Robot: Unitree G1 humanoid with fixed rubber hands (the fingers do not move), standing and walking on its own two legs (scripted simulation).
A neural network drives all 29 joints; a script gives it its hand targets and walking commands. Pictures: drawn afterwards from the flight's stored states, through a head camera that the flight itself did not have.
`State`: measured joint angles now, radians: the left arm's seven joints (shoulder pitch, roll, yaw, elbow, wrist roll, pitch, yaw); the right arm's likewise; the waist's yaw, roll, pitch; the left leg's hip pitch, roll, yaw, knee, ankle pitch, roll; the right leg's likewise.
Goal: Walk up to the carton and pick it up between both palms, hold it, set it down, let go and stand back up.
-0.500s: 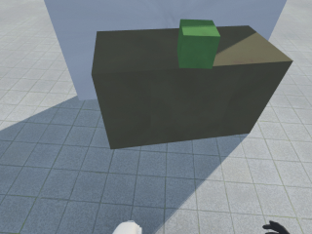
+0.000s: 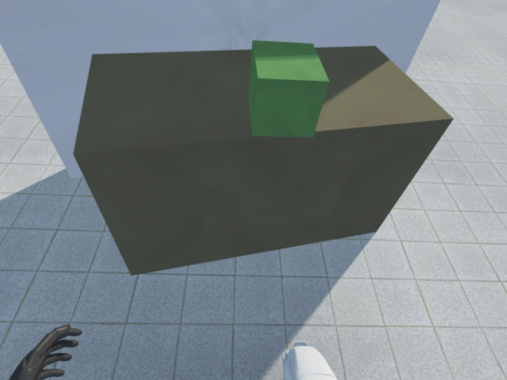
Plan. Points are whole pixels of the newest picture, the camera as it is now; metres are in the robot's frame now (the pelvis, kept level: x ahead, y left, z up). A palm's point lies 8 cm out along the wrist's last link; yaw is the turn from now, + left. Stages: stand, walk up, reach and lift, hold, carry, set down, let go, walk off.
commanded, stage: walk up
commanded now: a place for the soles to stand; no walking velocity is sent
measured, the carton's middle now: (283, 89) +0.85 -0.16 +0.00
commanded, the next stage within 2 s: none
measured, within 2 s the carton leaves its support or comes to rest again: neither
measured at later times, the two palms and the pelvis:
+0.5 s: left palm (97, 378) +0.18 +0.22 -0.09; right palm (439, 248) +0.35 -0.40 -0.04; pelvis +0.18 -0.11 -0.01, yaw +4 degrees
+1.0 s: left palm (178, 222) +0.45 +0.12 -0.07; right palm (464, 233) +0.40 -0.52 -0.08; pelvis +0.31 -0.19 -0.02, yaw +4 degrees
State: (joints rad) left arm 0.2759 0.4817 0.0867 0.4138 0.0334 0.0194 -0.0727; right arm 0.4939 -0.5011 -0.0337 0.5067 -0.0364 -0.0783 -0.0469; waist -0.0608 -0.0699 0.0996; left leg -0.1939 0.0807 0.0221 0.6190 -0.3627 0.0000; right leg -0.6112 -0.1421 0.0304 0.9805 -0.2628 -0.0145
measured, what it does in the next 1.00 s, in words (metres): walks ahead: right foot, then left foot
